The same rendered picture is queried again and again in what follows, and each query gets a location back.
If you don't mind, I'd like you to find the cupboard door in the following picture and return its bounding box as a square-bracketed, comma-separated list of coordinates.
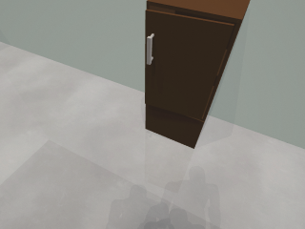
[145, 9, 234, 120]

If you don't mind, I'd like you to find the handle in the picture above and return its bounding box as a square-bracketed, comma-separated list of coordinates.
[147, 33, 154, 65]

